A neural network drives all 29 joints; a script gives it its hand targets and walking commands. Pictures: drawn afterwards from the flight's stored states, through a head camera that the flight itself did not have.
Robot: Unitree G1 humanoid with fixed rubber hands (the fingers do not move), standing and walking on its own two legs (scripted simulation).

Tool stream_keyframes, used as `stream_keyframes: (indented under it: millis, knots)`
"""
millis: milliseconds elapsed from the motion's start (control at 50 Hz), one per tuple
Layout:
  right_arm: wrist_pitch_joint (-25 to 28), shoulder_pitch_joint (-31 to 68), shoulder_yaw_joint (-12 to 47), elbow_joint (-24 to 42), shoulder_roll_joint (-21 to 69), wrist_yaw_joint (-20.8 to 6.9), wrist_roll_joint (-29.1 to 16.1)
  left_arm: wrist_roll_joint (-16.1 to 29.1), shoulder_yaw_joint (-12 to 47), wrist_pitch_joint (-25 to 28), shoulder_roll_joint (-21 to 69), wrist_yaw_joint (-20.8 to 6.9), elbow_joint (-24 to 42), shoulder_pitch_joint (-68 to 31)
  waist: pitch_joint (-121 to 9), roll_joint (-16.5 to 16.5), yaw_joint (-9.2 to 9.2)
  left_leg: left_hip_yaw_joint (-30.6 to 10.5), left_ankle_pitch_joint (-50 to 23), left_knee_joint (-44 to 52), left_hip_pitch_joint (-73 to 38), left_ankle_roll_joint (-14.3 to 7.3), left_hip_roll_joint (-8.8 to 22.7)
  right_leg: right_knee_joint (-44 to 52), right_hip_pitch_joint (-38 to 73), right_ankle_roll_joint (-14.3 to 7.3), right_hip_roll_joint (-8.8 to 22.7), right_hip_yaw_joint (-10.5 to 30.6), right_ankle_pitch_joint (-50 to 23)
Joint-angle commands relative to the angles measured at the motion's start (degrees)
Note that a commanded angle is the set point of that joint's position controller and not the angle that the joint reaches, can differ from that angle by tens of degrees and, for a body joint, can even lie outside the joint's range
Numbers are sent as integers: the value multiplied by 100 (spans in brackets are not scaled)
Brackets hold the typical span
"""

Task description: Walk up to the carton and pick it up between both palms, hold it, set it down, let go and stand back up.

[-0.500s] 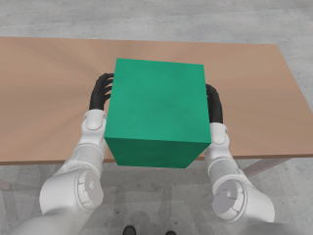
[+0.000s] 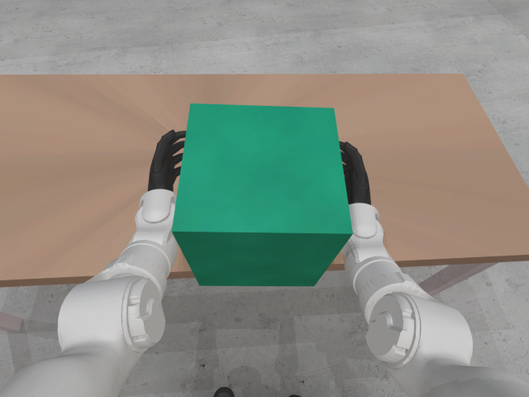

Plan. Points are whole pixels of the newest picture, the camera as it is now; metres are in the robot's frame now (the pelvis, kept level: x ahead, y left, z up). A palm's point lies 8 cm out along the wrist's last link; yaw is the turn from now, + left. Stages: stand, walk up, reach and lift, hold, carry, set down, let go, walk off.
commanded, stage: reach and lift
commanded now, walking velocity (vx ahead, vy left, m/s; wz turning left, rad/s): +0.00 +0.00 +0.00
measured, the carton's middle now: (259, 206) +0.41 +0.04 -0.01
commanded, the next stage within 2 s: none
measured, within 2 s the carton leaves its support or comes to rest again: leaves its support in 0.34 s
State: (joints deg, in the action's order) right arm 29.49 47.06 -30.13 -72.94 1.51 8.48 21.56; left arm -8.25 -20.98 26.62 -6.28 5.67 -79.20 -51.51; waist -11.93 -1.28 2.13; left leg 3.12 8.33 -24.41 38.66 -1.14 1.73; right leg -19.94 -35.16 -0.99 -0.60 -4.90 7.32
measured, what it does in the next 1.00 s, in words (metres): stands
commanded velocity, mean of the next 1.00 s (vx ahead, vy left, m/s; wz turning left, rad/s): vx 0.00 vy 0.00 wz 0.00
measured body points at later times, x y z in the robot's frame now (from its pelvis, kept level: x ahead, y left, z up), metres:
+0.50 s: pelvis -0.01 +0.00 -0.01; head +0.03 +0.00 +0.44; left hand +0.42 +0.19 +0.06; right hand +0.42 -0.12 +0.06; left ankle +0.01 +0.10 -0.74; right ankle +0.00 -0.11 -0.74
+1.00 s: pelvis -0.02 +0.00 +0.01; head -0.05 +0.02 +0.46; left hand +0.40 +0.18 +0.15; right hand +0.39 -0.13 +0.15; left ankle +0.01 +0.10 -0.74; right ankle +0.00 -0.11 -0.74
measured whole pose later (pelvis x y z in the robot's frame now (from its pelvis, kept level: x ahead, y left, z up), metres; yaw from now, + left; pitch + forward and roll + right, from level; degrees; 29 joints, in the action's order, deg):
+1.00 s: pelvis -0.02 +0.00 +0.01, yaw +1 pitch -1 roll -1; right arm -3.5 46.1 -14.0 -56.5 0.2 7.7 1.9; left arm -8.4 -16.7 -9.2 -5.1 5.4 -54.7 -47.4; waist -4.5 -1.7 -0.7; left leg 2.5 7.8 -19.3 10.8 -1.1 0.7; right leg -15.7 -7.8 -0.7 -0.5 -3.3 7.2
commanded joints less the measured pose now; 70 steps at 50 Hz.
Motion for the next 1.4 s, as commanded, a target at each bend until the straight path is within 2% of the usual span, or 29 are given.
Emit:
stream_keyframes:
  millis: [0, 100, 200, 300, 420, 500, 540, 660, 700, 760, 860, 1040, 1160, 1180, 1240, 1340, 1380]
  knots:
    - [347, 3639, 1964, 71, 3190, -1003, 552, -371, 1382, 297, 3366, -918, 227, -3551, -4341, 371, 44, 130, -2155, -223, -1892, 444, -46, -602, 2654, 96, -68, 17, -3033]
    - [222, 3758, 2559, 303, 3487, -917, 81, 50, 1831, 388, 3570, -924, 421, -3721, -4678, 413, -11, -2, -2383, -474, -1887, 444, -78, -845, 2709, 137, -119, 94, -3444]
    - [23, 3991, 3113, 753, 3708, -857, -422, 463, 2269, 412, 3816, -905, 691, -3979, -4859, 507, -53, -143, -2505, -772, -2002, 462, -96, -1030, 2527, 144, -186, 152, -3368]
    - [-276, 4027, 3711, 1359, 4003, -772, -970, 833, 2820, 335, 4109, -828, 1448, -4240, -5114, 611, -175, -294, -2784, -1082, -2308, 504, -119, -1167, 2278, 162, -258, 195, -3313]
    - [-852, 4298, 4261, 2133, 4188, -692, -1576, 1098, 3190, -34, 4337, -784, 2138, -4623, -4825, 629, -216, -383, -2376, -1015, -2420, 472, -176, -1053, 2227, 152, -237, 288, -2586]
    - [-1329, 4540, 4233, 2321, 4113, -678, -1763, 1115, 3115, -478, 4443, -804, 2229, -4802, -4237, 547, -245, -380, -1759, -701, -2603, 432, -166, -729, 2080, 88, -211, 299, -1639]
    - [-1540, 4532, 4248, 2466, 4111, -678, -1903, 1157, 3156, -712, 4512, -802, 2419, -4804, -4179, 527, -309, -379, -1870, -645, -2867, 458, -165, -598, 2210, 62, -215, 294, -1668]
    - [-2281, 4674, 3916, 2609, 3921, -639, -2076, 900, 2525, -1544, 4287, -980, 2325, -4638, -3106, 206, -297, -287, -1248, -17, -2824, 307, -224, -159, 2993, 106, -67, 419, -1427]
    - [-2472, 4654, 3727, 2592, 3856, -656, -2103, 734, 2278, -1835, 4235, -1054, 2305, -4492, -2791, 210, -251, -223, -1098, 200, -2901, 276, -246, 0, 3183, 106, -44, 429, -1292]
    - [-2676, 4606, 3510, 2647, 3717, -700, -2128, 568, 2084, -2234, 4220, -1111, 2514, -4323, -2433, 233, -306, -184, -1171, 394, -3193, 304, -238, 189, 3364, 100, -50, 387, -1283]
    - [-2928, 4590, 3168, 2690, 3440, -822, -2032, 214, 1753, -2897, 4184, -1174, 2851, -4042, -1814, 286, -274, -95, -1044, 646, -3561, 341, -232, 467, 3431, 88, -76, 291, -834]
    - [-2982, 4552, 3295, 3278, 3284, -933, -2165, 187, 2214, -3669, 4346, -1108, 4150, -3860, -1980, 475, -353, -88, -1303, 603, -4134, 445, -217, 584, 3488, 110, -160, 182, -756]
    - [-3081, 4607, 3664, 3889, 3232, -823, -2437, 231, 2526, -4084, 4447, -1106, 4626, -3499, -1875, 415, -350, -136, -1335, 523, -4218, 409, -266, 585, 3478, 167, -168, 194, -837]
    - [-3123, 4609, 3673, 3949, 3188, -795, -2441, 214, 2518, -4166, 4419, -1124, 4618, -3426, -1820, 413, -369, -136, -1212, 542, -4200, 401, -280, 595, 3486, 176, -151, 206, -764]
    - [-3212, 4473, 3898, 4269, 3194, -726, -2641, 287, 2789, -4356, 4504, -1118, 5117, -3253, -1994, 508, -461, -201, -1524, 442, -4378, 473, -283, 560, 3547, 191, -198, 202, -1040]
    - [-3422, 4228, 4180, 4649, 3182, -630, -2856, 314, 2987, -4654, 4515, -1132, 5639, -3014, -1923, 430, -590, -286, -1540, 426, -4465, 463, -316, 564, 3577, 244, -218, 191, -1186]
    - [-3534, 4138, 4305, 4769, 3142, -585, -2946, 271, 2985, -4802, 4433, -1144, 5697, -2850, -1734, 375, -580, -302, -1517, 429, -4416, 436, -337, 562, 3628, 285, -215, 200, -1257]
